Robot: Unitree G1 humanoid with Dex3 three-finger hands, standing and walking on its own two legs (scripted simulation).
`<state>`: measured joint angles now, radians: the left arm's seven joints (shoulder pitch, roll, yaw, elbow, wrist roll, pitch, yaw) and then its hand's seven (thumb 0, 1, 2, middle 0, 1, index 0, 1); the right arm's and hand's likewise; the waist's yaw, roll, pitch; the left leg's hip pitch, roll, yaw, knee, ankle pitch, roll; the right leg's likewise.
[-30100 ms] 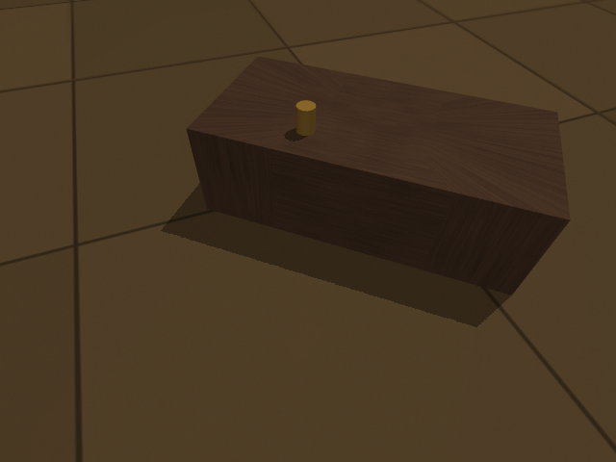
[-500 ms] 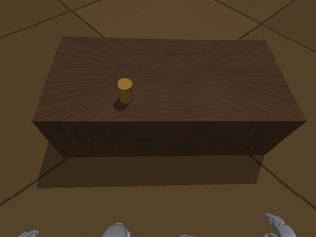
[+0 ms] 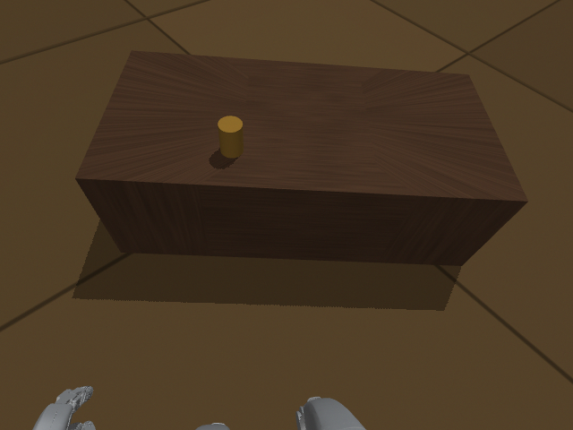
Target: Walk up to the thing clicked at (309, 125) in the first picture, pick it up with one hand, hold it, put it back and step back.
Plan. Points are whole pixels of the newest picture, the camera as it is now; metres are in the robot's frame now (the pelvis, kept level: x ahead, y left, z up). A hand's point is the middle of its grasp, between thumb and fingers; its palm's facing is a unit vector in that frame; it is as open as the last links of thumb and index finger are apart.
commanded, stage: step back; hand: left
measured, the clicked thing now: (231, 137) +0.91 +0.16 -0.29
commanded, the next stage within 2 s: stand in 1.72 s
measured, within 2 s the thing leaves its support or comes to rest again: neither
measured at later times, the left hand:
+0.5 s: hand out of the picture -0.08 +0.22 -0.13, palm faces +0.03 -0.88 -0.47, open 7.4 cm
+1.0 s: hand out of the picture -0.24 +0.20 -0.12, palm faces +0.11 -0.89 -0.44, open 7.4 cm
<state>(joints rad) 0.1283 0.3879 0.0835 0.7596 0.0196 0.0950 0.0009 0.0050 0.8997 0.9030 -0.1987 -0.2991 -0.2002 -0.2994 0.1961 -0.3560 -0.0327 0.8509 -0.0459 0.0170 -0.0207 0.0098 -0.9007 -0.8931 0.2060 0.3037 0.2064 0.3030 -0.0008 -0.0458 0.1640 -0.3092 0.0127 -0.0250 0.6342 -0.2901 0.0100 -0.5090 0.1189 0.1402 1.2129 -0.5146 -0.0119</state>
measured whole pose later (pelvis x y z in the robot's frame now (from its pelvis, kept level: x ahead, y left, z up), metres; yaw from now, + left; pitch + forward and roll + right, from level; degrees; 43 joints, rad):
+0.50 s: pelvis -0.17 -0.07 -0.01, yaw +2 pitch -1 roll +1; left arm 0.18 0.38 0.06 0.81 0.04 0.02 0.03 0.01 0.89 0.90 -0.20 -0.30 -0.21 -0.30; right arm 0.16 -0.40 -0.05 0.86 -0.02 0.05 -0.02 0.01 -0.91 -0.89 0.20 0.30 0.20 0.30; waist 0.03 0.03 0.16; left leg -0.34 -0.05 -0.06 0.84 -0.52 -0.01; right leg -0.38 -0.03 -0.01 0.70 -0.30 -0.01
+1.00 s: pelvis -0.24 -0.08 +0.01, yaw +3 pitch -3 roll +1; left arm 0.31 0.35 0.07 1.00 0.04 -0.04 0.00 0.01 0.90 0.90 -0.20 -0.30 -0.20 -0.30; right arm 0.22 -0.41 -0.07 0.96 -0.03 0.03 0.03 0.01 -0.90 -0.89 0.20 0.30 0.20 0.30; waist 0.06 0.06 0.05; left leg -0.42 -0.03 -0.12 0.90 -0.37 -0.01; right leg -0.18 -0.01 -0.05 0.51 -0.29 -0.04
